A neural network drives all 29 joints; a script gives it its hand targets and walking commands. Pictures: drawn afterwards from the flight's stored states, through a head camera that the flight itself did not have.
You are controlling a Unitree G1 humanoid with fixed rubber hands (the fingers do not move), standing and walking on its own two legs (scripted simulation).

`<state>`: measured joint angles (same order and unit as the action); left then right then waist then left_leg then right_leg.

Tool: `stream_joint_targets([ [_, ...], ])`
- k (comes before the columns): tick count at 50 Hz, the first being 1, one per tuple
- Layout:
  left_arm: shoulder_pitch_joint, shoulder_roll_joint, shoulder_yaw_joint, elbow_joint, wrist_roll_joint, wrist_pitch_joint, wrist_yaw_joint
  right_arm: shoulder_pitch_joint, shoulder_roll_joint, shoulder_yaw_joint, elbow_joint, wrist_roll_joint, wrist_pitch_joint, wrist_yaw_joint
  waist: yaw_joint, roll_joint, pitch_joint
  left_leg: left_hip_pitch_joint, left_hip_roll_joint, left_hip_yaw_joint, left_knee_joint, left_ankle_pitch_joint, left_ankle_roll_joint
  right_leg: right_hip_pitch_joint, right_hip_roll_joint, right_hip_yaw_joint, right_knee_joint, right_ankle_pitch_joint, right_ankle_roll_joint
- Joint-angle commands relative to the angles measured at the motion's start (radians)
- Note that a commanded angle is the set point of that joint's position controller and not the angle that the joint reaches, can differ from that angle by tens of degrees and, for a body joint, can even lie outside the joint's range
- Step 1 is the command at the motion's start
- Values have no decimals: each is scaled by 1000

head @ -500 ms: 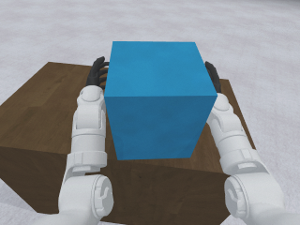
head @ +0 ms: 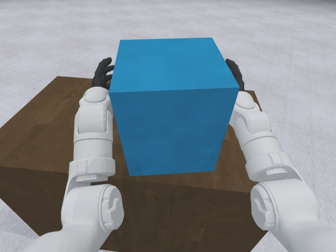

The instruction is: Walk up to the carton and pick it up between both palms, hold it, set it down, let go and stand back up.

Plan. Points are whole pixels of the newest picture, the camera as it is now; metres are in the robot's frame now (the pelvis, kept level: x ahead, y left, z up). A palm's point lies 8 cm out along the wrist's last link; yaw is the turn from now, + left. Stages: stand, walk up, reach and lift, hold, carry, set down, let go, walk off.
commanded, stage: reach and lift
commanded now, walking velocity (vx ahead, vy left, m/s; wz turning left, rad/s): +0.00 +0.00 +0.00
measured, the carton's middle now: (169, 108) +0.38 -0.01 +0.19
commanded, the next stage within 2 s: hold in 1.02 s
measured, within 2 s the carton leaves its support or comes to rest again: neither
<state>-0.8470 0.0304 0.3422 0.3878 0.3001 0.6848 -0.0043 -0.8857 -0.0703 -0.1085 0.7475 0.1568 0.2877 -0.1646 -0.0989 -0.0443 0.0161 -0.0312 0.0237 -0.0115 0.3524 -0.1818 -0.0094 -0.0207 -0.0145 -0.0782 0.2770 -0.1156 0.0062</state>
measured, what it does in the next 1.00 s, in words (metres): stands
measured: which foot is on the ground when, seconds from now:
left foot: down 0.00-1.00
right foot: down 0.00-1.00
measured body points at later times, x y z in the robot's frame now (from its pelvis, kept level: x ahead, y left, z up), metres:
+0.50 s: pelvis +0.01 +0.00 +0.00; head -0.05 +0.03 +0.44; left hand +0.41 +0.14 +0.25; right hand +0.40 -0.16 +0.26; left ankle +0.02 +0.12 -0.75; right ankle +0.03 -0.12 -0.75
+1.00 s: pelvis +0.02 +0.00 +0.00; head -0.06 +0.02 +0.44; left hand +0.41 +0.14 +0.27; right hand +0.40 -0.16 +0.28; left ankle +0.02 +0.12 -0.75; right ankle +0.03 -0.12 -0.75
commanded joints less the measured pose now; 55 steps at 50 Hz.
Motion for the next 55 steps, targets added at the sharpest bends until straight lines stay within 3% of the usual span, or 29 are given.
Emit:
stream_joint_targets([
  [1, -649, -575, -398, -92, -140, -42, -131, -784, 608, 329, -272, 110, -14, 78, -14, 44, -422, 2, -79, 39, -52, 173, -2, 181, 77, 4, -7, 135, 38],
  [12, -730, -597, -434, -142, -191, -26, -119, -814, 609, 341, -276, 175, 56, 75, -24, 86, -435, -1, -73, 18, -43, 208, -31, 151, 85, 9, -3, 135, 34],
  [30, -768, -580, -431, -189, -222, 17, -113, -833, 597, 380, -299, 275, 147, 57, -18, 79, -461, 0, -72, 10, -21, 278, -48, 170, 99, 29, 4, 229, 38],
  [50, -856, -554, -392, -145, -242, 43, -120, -897, 594, 354, -251, 316, 215, 48, -14, 80, -469, -50, -72, 4, -30, 228, -50, 169, 100, 42, 9, 230, 37],
  [55, -882, -541, -393, -179, -253, 61, -109, -944, 610, 397, -289, 372, 235, 43, 19, 81, -525, -36, -70, 3, -7, 296, -45, 190, 109, 46, 22, 263, 37],
])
